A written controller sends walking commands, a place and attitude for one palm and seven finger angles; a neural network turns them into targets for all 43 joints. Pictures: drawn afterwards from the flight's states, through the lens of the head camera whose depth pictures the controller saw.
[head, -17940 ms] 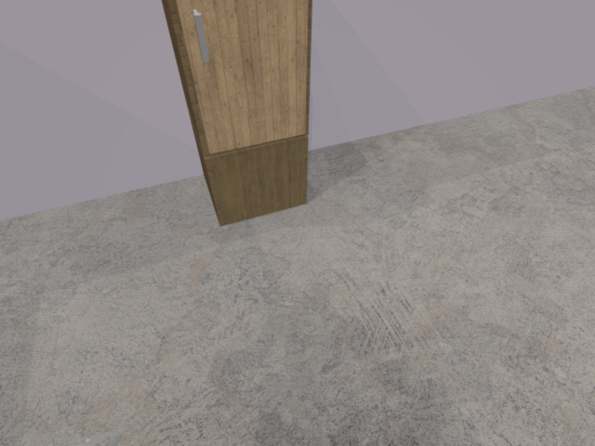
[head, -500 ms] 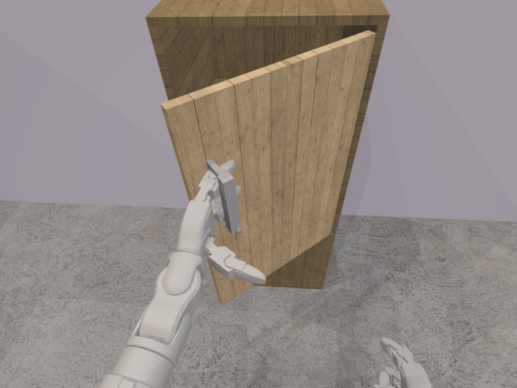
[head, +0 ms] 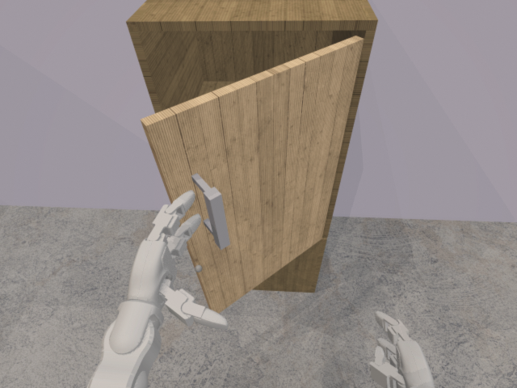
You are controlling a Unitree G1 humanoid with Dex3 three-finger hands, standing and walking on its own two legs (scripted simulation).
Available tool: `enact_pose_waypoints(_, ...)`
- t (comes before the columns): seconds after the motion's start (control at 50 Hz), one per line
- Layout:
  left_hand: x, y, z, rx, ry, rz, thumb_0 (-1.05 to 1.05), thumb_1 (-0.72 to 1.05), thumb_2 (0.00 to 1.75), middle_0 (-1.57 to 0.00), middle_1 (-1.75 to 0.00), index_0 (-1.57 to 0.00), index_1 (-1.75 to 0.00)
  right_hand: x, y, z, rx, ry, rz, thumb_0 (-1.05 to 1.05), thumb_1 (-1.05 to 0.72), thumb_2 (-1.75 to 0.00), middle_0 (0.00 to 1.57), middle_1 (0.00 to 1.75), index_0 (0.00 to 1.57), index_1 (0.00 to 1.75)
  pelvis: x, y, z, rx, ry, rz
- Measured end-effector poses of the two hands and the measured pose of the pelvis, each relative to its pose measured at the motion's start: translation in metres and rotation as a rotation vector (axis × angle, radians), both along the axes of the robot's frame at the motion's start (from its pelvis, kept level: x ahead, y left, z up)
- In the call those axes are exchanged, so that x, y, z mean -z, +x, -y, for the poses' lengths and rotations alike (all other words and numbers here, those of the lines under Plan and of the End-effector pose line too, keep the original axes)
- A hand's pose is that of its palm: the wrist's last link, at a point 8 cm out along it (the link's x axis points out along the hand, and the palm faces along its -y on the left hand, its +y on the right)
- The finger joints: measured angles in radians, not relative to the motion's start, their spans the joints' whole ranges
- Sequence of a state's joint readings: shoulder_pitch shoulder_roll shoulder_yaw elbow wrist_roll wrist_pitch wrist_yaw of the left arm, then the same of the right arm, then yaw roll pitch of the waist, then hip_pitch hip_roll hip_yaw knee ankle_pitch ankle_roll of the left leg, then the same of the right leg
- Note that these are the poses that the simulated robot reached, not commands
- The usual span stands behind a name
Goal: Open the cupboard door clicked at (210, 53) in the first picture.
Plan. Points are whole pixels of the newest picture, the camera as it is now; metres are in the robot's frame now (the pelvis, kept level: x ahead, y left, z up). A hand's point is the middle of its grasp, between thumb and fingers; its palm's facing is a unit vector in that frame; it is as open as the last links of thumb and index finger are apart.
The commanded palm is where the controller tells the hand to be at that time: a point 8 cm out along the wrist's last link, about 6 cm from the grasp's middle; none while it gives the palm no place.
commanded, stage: slide the hand sideways off the handle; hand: left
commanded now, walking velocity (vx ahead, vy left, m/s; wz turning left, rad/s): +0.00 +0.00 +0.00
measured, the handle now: (211, 212) +0.35 +0.11 +0.09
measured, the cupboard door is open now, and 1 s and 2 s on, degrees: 41 41 41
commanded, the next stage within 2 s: draw the hand back to the body in 0.44 s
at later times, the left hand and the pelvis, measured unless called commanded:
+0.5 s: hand (155, 299) +0.21 +0.16 +0.09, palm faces +0.00 -1.00 -0.04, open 16.3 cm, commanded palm +0.18 +0.21 +0.09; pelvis +0.00 +0.01 -0.01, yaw +1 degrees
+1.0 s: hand (109, 301) +0.19 +0.20 +0.12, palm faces +0.05 -1.00 -0.08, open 16.3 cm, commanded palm +0.16 +0.26 +0.13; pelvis +0.00 +0.02 -0.01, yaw +2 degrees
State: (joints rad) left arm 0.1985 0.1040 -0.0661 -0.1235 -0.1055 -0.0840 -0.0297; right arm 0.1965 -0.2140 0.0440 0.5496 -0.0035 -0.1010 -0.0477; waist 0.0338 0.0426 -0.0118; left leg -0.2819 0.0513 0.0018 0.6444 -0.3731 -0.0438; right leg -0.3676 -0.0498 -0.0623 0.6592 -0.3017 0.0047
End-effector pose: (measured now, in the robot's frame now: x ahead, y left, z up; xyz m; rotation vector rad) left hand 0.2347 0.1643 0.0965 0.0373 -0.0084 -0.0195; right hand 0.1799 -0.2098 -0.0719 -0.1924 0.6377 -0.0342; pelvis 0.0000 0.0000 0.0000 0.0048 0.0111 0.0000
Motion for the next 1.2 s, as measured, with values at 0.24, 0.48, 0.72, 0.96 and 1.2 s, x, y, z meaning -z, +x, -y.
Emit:
enact_pose_waypoints(0.24,0.002,-0.030,-0.031,-0.042,0.011,-0.006,-0.01,-0.50,0.30,-0.17,-0.31,-0.16,-0.31,-0.001,0.010,-0.001,-0.012,-0.010,0.048,0.01,-0.90,-0.90,0.20,0.30,0.21,0.30,0.004,0.008,-0.002,-0.014,-0.007,-0.016)
enact_pose_waypoints(0.48,0.004,-0.046,-0.047,-0.021,0.007,0.002,-0.01,-0.50,0.30,-0.16,-0.30,-0.15,-0.30,0.003,0.003,-0.009,-0.020,-0.012,0.073,0.01,-0.90,-0.90,0.20,0.30,0.21,0.30,0.010,0.005,-0.009,-0.023,-0.014,-0.029)
enact_pose_waypoints(0.72,-0.006,-0.048,-0.057,-0.026,0.030,0.030,-0.01,-0.50,0.30,-0.16,-0.30,-0.15,-0.30,0.000,-0.002,-0.018,-0.020,-0.006,0.096,0.01,-0.90,-0.90,0.20,0.30,0.21,0.30,0.011,0.001,-0.015,-0.019,-0.017,-0.021)
enact_pose_waypoints(0.96,-0.023,-0.065,-0.086,-0.062,0.040,0.035,-0.01,-0.50,0.30,-0.15,-0.30,-0.15,-0.30,-0.010,0.004,-0.021,-0.037,-0.016,0.138,0.01,-0.90,-0.90,0.20,0.30,0.21,0.30,0.006,-0.001,-0.017,-0.027,-0.026,0.011)
enact_pose_waypoints(1.2,-0.048,-0.075,-0.112,-0.290,0.270,0.058,-0.01,-0.31,0.38,-0.16,-0.30,-0.16,-0.30,-0.022,0.006,-0.025,-0.029,-0.042,0.128,0.01,-0.90,-0.90,0.20,0.30,0.21,0.30,-0.006,0.001,-0.019,-0.014,-0.026,0.063)
